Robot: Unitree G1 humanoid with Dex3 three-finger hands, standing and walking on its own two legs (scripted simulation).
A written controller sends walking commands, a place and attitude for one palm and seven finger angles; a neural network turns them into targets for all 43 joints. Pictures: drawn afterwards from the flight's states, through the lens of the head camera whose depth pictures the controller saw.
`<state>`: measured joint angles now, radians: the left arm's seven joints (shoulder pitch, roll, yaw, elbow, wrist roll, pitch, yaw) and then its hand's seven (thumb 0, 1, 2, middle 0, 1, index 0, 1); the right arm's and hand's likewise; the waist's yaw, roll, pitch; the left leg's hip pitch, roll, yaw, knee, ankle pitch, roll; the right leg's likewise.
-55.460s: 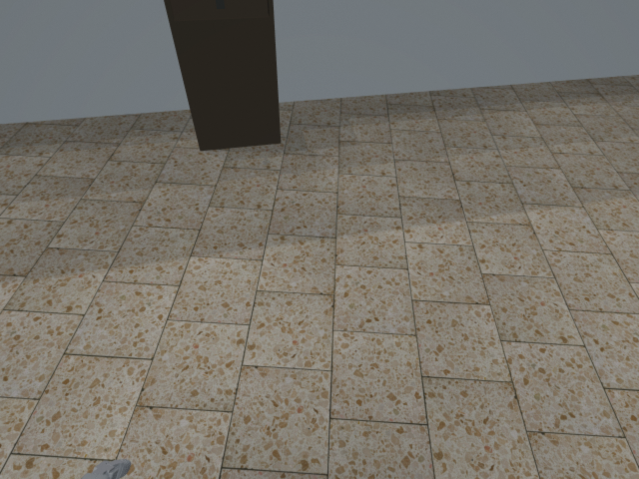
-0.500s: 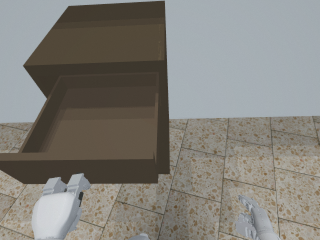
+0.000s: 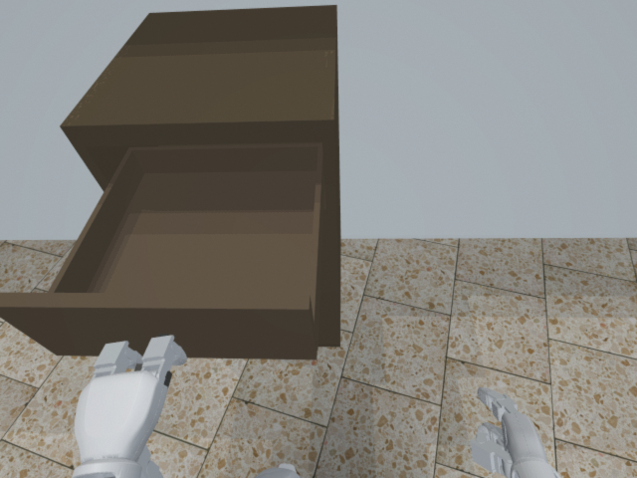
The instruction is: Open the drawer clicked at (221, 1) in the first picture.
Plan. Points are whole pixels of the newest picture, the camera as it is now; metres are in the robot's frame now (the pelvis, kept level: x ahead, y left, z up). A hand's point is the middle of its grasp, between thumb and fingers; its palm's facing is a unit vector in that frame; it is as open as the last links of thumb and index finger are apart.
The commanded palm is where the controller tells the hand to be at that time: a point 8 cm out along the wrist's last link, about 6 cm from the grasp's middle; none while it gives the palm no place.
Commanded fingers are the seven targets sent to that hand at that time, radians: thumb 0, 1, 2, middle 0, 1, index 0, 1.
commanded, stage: lift the hand off the handle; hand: left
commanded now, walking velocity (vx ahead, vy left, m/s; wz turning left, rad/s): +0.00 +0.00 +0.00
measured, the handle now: (155, 366) +0.24 +0.23 +0.01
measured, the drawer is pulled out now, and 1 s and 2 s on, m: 0.30 0.29 0.29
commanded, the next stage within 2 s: draw the hand back to the body in 1.40 s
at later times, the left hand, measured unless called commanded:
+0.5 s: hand (116, 381) +0.21 +0.26 +0.04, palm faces +0.03 -0.11 -0.99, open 13.7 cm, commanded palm +0.19 +0.25 +0.11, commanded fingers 0.00 -0.50 0.30 -0.30 -1.20 -0.30 -1.20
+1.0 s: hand (103, 358) +0.21 +0.24 +0.11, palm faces +0.08 -0.15 -0.98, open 13.8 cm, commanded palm +0.18 +0.24 +0.18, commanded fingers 0.00 -0.50 0.30 -0.30 -1.20 -0.30 -1.20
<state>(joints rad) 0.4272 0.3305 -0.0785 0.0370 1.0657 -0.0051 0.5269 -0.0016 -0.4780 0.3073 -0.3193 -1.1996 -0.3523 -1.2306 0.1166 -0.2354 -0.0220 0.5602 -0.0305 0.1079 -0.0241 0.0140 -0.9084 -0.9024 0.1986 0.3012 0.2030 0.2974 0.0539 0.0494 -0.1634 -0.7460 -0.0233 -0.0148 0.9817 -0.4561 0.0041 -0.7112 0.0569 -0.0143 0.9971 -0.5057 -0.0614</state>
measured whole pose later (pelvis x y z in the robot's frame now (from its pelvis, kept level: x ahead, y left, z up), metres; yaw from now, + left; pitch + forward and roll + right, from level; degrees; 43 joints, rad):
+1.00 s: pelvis +0.02 +0.02 +0.04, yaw +0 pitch +4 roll +0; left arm 0.47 0.39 -0.12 -0.37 0.95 0.15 0.21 0.00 -0.49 0.30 -0.32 -1.20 -0.32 -1.20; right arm 0.12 -0.22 0.04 0.52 0.01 0.12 0.02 0.02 -0.91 -0.90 0.20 0.30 0.20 0.30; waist 0.11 0.10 -0.11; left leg -0.41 -0.04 0.00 0.71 -0.37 0.04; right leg -0.37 0.03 0.01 0.71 -0.41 -0.02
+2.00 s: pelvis +0.01 +0.02 +0.05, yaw +1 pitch +2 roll -1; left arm 0.52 0.53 0.08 -0.47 0.81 0.01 0.09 0.00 -0.49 0.30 -0.32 -1.20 -0.32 -1.20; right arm 0.13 -0.26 0.03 0.52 0.02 0.09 -0.03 0.02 -0.91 -0.90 0.20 0.30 0.20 0.30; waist 0.11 0.10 -0.06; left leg -0.32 -0.03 -0.03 0.60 -0.31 0.03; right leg -0.26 0.04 -0.01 0.56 -0.33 -0.03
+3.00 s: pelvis +0.02 +0.00 +0.06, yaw +3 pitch -3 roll +0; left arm 0.56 0.31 0.27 -0.47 -0.08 -0.09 0.12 0.01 0.75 0.84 -0.22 -0.39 -0.22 -0.39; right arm 0.17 -0.21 0.02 0.61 0.03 -0.10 -0.07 0.02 -0.91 -0.90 0.20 0.30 0.20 0.30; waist 0.05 0.08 -0.01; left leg -0.16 -0.03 -0.06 0.45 -0.25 0.01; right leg -0.09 0.04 -0.04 0.43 -0.29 -0.05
